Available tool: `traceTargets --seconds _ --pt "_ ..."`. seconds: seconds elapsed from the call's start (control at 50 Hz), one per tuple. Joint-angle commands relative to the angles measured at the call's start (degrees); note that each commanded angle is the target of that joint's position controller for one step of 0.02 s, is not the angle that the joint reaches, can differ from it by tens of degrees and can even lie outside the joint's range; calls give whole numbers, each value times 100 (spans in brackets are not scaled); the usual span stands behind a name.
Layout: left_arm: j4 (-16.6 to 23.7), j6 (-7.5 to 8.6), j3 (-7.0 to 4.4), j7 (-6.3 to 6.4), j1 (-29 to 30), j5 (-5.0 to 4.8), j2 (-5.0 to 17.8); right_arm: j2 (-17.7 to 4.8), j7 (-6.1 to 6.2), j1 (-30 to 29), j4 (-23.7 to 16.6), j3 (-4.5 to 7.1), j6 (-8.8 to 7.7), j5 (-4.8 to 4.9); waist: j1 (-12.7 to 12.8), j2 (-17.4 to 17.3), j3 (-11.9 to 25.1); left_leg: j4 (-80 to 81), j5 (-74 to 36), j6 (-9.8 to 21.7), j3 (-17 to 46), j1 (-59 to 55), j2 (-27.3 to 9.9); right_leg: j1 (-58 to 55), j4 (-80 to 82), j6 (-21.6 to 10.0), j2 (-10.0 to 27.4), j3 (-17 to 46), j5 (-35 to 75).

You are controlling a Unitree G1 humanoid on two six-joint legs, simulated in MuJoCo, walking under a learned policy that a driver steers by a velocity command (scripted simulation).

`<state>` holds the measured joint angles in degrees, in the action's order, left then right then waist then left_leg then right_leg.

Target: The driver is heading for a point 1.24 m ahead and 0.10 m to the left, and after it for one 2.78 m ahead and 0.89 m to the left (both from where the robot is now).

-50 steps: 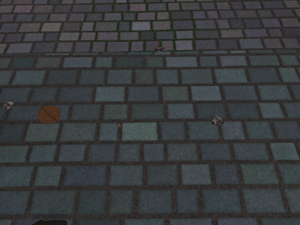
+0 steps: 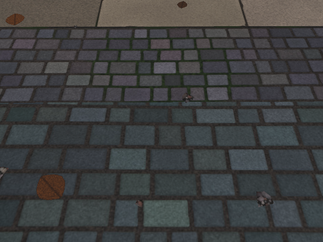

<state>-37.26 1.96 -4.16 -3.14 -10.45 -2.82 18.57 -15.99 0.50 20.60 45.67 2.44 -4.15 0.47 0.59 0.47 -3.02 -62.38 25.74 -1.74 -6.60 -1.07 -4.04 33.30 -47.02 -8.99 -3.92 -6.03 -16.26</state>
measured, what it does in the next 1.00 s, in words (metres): walks ahead, turning left: left foot, then right foot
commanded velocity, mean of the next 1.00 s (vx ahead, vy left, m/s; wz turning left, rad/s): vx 0.98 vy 0.00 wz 0.28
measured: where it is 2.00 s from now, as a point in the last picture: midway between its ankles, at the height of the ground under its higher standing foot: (136, 70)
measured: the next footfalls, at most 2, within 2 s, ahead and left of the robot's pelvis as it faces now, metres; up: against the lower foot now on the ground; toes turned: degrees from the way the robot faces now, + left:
left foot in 0.42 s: +0.62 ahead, +0.05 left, +0.00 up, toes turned -8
right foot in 0.88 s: +1.06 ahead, -0.13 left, +0.00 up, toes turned +21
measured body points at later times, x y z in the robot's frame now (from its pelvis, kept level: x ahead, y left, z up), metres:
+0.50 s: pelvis +0.46 +0.01 +0.02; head +0.49 +0.00 +0.47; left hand +0.55 +0.28 -0.10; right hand +0.60 -0.27 -0.07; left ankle +0.58 +0.06 -0.69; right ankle +0.19 -0.06 -0.58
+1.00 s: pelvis +0.93 -0.03 +0.04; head +0.95 -0.01 +0.49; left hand +1.02 +0.29 -0.04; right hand +1.09 -0.27 -0.07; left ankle +0.76 +0.04 -0.57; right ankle +1.02 -0.14 -0.69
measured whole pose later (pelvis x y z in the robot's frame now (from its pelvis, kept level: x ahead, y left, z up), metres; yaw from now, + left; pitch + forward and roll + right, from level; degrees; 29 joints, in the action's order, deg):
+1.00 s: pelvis +0.93 -0.03 +0.04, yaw +21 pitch +1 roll -3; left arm -36.0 6.8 -2.7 0.3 -8.7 0.5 16.0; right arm -17.9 0.2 19.6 42.3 2.8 -2.0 2.1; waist -1.0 -2.2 -2.1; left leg -76.6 20.7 3.4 5.0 21.7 1.0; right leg 19.2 -30.0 1.5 -1.2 0.3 -12.0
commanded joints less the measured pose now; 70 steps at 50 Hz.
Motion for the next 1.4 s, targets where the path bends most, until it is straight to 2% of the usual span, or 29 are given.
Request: traceTargets --seconds 0.02,0.04,0.1,0.2,0.34,0.42,0.44,0.46,0.48,0.5,0.54,0.6,0.7,0.8,0.86,0.88,0.9,0.92,0.96,0.98,1.04,1.2,1.26,1.3,1.32,1.34,1.36,1.38,1.4 --pt "-13 213 -280 82 -2009 231 868 -778 -80 -1346 -1513 28 -731 287 756 443 1160 -2678 -310 543 1589 5202 498 -5070 3539 -1357 1811 5655 -2838" --pt "-11 294 -225 36 -1730 232 731 -663 -46 -1320 -1484 -2 -747 211 335 -500 674 -2035 -646 610 1573 4832 223 -4073 3509 -1123 1669 5109 -2211" --pt "262 325 -143 117 -772 230 542 -677 -59 -801 -1255 61 -510 -50 -358 -280 85 -992 -971 319 1611 3904 -129 -2226 3518 -1074 896 3663 -857" --pt "-42 308 28 398 -918 154 234 -248 -76 -1809 -1491 -109 -345 -240 73 167 -423 1542 -3123 -183 700 3198 -79 -867 3645 -621 238 1851 851" --pt "-709 337 26 333 -1668 216 514 -466 -295 -2865 -1745 -19 -461 159 710 461 -425 3657 -3672 463 385 3795 234 -3622 3589 -214 1213 1508 2689" --pt "-544 146 -39 407 -835 610 948 -1099 -283 -31 -1157 312 -279 281 -977 908 1266 2992 -2601 1010 99 1206 804 -4028 320 151 1382 860 7942" --pt "-340 165 39 440 -573 708 716 -1358 -210 1271 -835 349 -158 197 -1419 70 1968 2532 -1925 1207 1209 -873 159 -2420 -1853 279 1093 798 5934" --pt "-286 304 291 281 -1781 429 -237 -1561 -319 1234 -629 393 -250 107 -402 -2491 2529 3454 774 2521 4820 -2957 -1127 395 -3894 834 -166 1233 -851" --pt "-225 517 285 207 -1110 201 366 -869 -257 1295 -679 323 -207 44 -898 -1722 2282 4692 1733 2203 5922 -2849 -1071 959 -3871 580 -69 1522 -696" --pt "13 663 225 164 -361 70 622 -782 -218 887 -768 289 -207 -58 -841 -987 1387 4717 1144 1942 5241 -2103 -1006 1228 -3621 430 249 1665 -290" --pt "223 822 280 190 382 316 381 -729 -318 441 -809 251 -226 -64 -449 453 476 4932 -422 1875 4296 -391 -487 759 -2673 361 434 1529 -85" --pt "237 736 266 235 -13 404 266 -591 -282 103 -799 198 -198 72 124 -140 155 5137 -1297 2022 3634 547 -52 502 -1787 660 638 1479 8" --pt "830 746 382 233 1506 472 -77 -708 -35 331 -616 239 -130 177 -374 -194 -562 5390 -1799 1610 2819 2542 464 -543 896 1145 373 921 1943" --pt "1055 770 118 312 1796 165 332 -695 15 733 -271 289 -87 290 -478 -638 -165 4822 -2018 1150 3277 1663 307 -1701 2068 1153 194 1270 2561" --pt "829 764 -192 423 -22 43 839 -921 -6 319 -410 360 61 67 691 -782 1215 2344 -4474 739 3045 1137 387 -3591 1746 825 449 1211 1434" --pt "591 649 -258 506 -1602 54 1098 -436 -26 183 -633 197 76 -181 1210 -314 2380 359 -3276 646 2693 2140 592 -5508 1111 543 1493 2177 129" --pt "328 648 -273 372 -1690 222 1493 324 -86 1342 -853 -97 -2 231 375 3024 3515 -1785 507 407 2106 4045 1163 -7170 2403 -654 3129 5827 -1896" --pt "444 581 -221 334 -1434 238 860 -243 5 1104 -703 -52 50 440 568 2345 2829 -2291 108 446 1885 4803 475 -6609 2932 -430 2845 6166 -3515" --pt "294 468 -112 371 -1001 326 418 -636 2 -263 -892 51 95 192 672 280 998 -2033 -537 458 1398 4946 101 -4811 2971 26 2296 3966 -1309" --pt "167 462 -98 362 -869 392 376 -591 -34 -660 -1042 80 87 45 547 51 563 -1702 -724 492 1362 4754 -103 -4057 3057 42 2107 3310 -368" --pt "-139 500 -15 296 -526 314 41 -195 -142 -628 -1241 39 269 263 67 440 110 -1449 -704 542 1332 4508 -558 -2995 3454 49 1917 2222 265" --pt "-482 541 -122 360 -488 307 700 -286 -407 -1916 -1657 -36 181 86 127 -210 -742 1118 -3212 550 490 4256 -305 -2554 3979 455 1463 -261 2432" --pt "-555 431 -186 494 -819 290 1176 -595 -580 -1841 -1636 117 76 38 -36 141 -236 2084 -3241 694 -400 2877 643 -3085 2821 842 1377 -624 6150" --pt "-525 349 -239 526 -800 173 1429 -1049 -557 -291 -1326 382 144 64 -903 510 636 2186 -2869 1048 -134 928 991 -2806 861 789 1640 -451 7396" --pt "-470 371 -190 472 -677 96 1271 -1270 -417 570 -1089 533 232 64 -1372 151 930 2811 -3538 1291 404 -486 788 -1972 -664 933 1380 -480 5757" --pt "-253 448 73 371 -1092 362 310 -1669 -236 407 -1055 516 265 -15 -695 -2016 1149 2597 -6659 1765 1970 -1888 -404 -340 -3328 1179 267 -420 -1592" --pt "-209 543 237 272 -2003 220 475 -1622 -222 51 -1540 371 128 -356 -371 -1695 3402 2885 -6580 3130 4847 -3165 -2079 465 -4987 1189 126 1248 -2353" --pt "-379 496 105 268 -1337 103 1110 -1254 -256 -21 -1523 358 153 -294 -843 -193 3580 3533 -5322 2754 4578 -2324 -1778 27 -4583 1061 428 1496 -1550" --pt "-287 417 116 318 -1082 -8 909 -1134 -288 -291 -1319 299 110 -147 -501 179 2421 3815 -4489 2510 3970 -1308 -1591 276 -3975 1064 649 1294 -1270"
